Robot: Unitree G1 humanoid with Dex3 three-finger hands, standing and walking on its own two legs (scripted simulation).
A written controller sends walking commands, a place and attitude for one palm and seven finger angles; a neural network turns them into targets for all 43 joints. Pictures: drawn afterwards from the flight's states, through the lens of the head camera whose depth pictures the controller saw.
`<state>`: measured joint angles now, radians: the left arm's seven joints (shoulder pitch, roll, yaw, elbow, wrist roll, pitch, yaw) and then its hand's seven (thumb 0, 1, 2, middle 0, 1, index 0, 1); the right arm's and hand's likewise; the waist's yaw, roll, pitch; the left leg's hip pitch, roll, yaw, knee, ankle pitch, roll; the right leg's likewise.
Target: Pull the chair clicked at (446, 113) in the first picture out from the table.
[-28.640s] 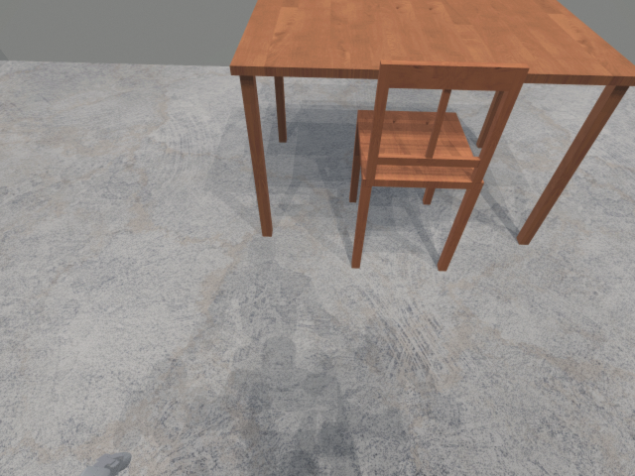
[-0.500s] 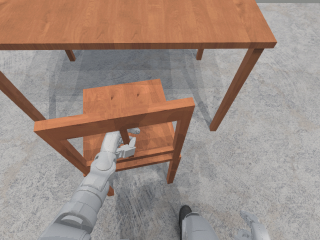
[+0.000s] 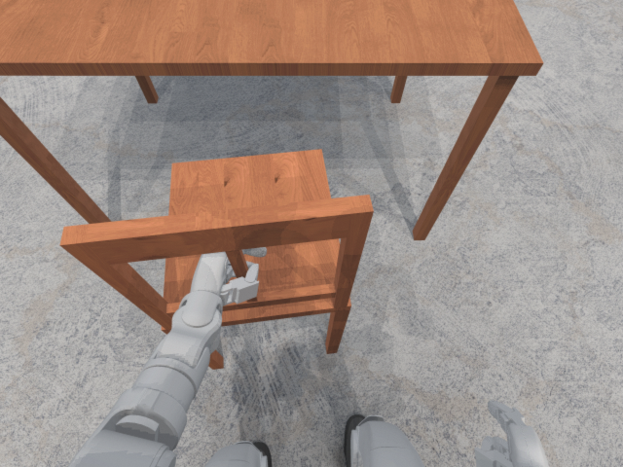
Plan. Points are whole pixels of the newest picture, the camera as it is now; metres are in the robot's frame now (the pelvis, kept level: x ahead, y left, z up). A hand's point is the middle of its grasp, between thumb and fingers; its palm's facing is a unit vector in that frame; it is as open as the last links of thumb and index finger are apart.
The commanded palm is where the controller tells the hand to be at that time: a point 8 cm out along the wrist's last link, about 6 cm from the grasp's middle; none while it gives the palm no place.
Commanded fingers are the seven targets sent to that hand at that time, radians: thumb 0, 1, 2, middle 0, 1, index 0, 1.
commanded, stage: step backward, pulling the chair out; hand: left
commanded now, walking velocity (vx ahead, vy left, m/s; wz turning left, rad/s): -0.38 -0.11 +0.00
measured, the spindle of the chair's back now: (243, 274) +0.39 +0.11 -0.10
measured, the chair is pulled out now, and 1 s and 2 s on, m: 0.27 0.45 0.57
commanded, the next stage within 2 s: stop walking, hand still on the chair in 1.10 s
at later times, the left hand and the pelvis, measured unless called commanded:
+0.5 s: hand (247, 334) +0.28 +0.09 -0.06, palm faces -0.12 -0.97 -0.20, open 5.1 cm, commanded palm +0.26 +0.14 -0.06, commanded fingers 0.00 0.90 0.90 -0.50 -1.45 -0.50 -1.45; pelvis -0.08 +0.00 +0.00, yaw -2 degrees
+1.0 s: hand (238, 430) +0.16 +0.09 -0.06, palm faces -0.14 -0.97 -0.18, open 5.1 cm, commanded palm +0.16 +0.14 -0.05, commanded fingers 0.00 0.90 0.90 -0.50 -1.45 -0.50 -1.45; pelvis -0.18 +0.01 +0.01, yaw -1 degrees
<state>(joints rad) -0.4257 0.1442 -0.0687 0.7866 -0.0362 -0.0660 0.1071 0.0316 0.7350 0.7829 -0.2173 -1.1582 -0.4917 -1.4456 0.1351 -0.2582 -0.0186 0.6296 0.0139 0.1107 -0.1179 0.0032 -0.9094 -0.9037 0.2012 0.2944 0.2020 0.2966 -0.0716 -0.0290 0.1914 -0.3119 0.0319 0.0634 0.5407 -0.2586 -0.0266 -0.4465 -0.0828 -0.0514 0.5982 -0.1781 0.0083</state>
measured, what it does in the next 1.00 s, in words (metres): walks backwards: right foot, then right foot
